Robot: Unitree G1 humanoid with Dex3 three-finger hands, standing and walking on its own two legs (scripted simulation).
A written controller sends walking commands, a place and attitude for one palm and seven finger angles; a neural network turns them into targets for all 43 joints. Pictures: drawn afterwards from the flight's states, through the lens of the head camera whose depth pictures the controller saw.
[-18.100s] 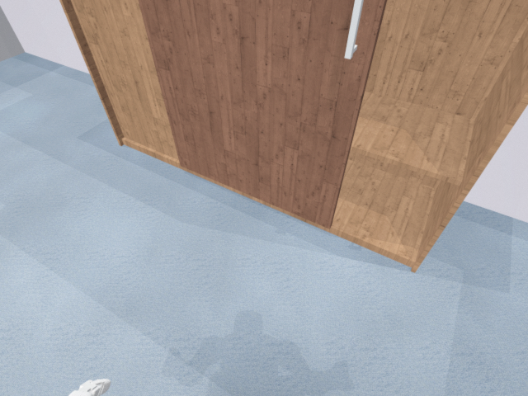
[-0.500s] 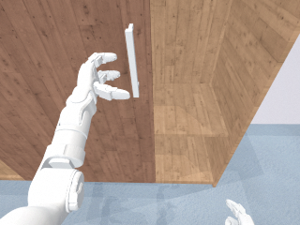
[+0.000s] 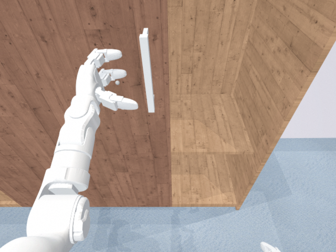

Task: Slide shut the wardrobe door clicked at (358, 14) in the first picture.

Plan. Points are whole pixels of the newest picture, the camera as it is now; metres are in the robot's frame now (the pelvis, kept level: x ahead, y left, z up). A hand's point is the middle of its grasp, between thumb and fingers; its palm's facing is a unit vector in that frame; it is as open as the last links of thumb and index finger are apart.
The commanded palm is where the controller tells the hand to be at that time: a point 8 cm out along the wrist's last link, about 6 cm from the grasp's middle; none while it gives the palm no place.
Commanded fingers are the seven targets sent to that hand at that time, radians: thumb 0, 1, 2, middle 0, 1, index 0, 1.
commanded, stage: move the hooked fingers beside the handle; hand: left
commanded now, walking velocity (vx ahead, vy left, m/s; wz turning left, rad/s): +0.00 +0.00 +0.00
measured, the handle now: (148, 74) +0.50 +0.06 +0.20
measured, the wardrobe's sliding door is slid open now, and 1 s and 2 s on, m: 0.39 0.39 0.39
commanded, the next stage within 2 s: feel for the door with the fingertips in 0.88 s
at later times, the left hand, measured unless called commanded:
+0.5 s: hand (128, 89) +0.44 +0.11 +0.19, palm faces +0.01 -1.00 +0.03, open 14.0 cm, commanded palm +0.41 +0.17 +0.20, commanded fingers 0.00 -0.50 0.30 -0.30 -1.20 -0.30 -1.20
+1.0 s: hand (125, 86) +0.43 +0.11 +0.21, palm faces +0.03 -1.00 +0.01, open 14.0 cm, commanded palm +0.41 +0.17 +0.20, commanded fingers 0.00 -0.50 0.30 -0.30 -1.20 -0.30 -1.20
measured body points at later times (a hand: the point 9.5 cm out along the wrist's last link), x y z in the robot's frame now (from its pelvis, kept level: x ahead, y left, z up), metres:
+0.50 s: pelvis +0.00 +0.00 +0.00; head -0.01 -0.01 +0.45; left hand +0.43 +0.16 +0.19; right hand +0.14 -0.23 -0.11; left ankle -0.01 +0.09 -0.74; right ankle -0.02 -0.08 -0.74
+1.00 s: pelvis +0.00 +0.00 +0.00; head +0.00 -0.02 +0.45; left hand +0.42 +0.16 +0.21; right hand +0.13 -0.25 -0.11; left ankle -0.01 +0.09 -0.74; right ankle -0.02 -0.08 -0.74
